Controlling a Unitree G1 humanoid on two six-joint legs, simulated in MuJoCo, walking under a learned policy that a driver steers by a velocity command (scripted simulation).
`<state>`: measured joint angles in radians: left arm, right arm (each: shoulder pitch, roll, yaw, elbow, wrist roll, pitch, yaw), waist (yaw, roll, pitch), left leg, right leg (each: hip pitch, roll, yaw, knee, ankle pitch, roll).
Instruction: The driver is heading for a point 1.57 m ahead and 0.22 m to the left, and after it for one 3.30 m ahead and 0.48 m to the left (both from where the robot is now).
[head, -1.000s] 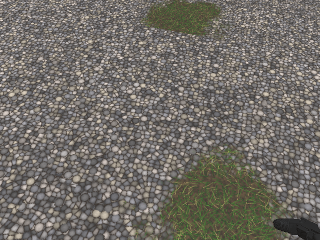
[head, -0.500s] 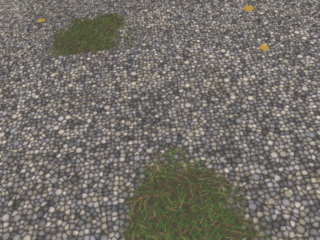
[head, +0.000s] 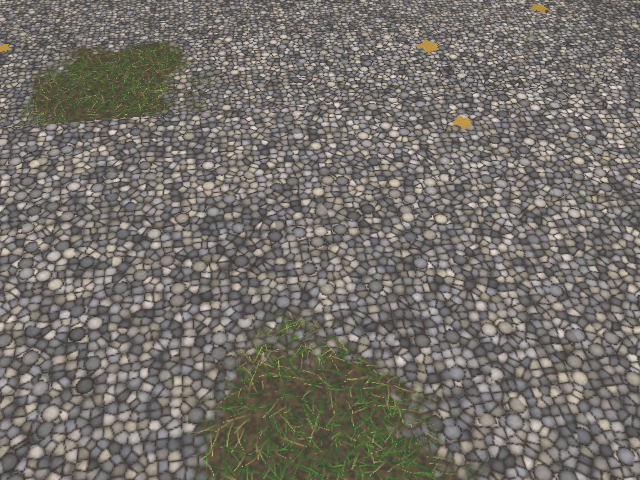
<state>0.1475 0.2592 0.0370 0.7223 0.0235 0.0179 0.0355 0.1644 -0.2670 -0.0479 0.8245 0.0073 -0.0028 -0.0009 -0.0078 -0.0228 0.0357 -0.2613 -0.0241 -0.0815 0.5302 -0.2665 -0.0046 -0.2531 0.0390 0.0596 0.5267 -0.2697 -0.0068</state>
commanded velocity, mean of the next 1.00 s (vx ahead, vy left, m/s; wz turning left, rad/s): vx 0.28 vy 0.00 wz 0.19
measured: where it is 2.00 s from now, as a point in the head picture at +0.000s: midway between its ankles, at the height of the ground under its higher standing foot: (242, 358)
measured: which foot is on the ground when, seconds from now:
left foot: down 0.00-0.14, up 0.16-0.42, down 0.44-0.94, up 0.96-1.00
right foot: down 0.00-0.44, up 0.46-0.90, down 0.92-1.00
